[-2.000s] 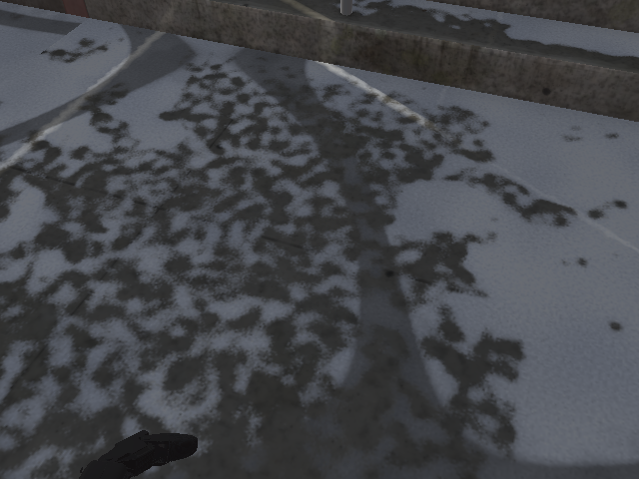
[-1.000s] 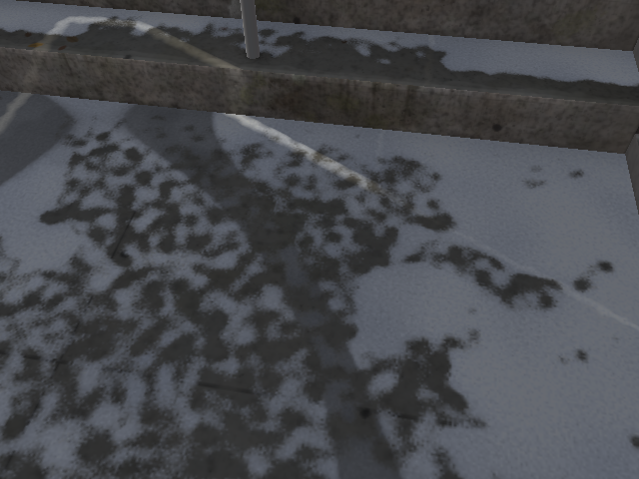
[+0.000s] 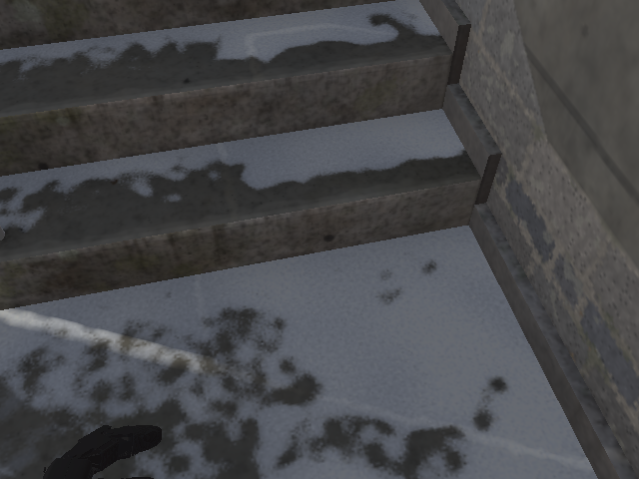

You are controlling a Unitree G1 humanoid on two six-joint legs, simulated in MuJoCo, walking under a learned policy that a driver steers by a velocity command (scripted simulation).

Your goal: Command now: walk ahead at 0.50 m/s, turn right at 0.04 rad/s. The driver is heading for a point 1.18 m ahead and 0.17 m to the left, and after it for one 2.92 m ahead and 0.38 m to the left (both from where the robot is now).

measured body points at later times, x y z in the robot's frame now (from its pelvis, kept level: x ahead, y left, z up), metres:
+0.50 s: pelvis +0.26 +0.01 +0.00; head +0.29 +0.01 +0.45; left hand +0.25 +0.30 -0.12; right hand +0.50 -0.21 -0.08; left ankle +0.41 +0.13 -0.72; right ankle +0.12 -0.12 -0.74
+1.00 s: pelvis +0.52 +0.03 +0.00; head +0.54 +0.02 +0.45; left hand +0.71 +0.26 -0.10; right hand +0.48 -0.23 -0.14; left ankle +0.41 +0.12 -0.74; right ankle +0.65 -0.08 -0.72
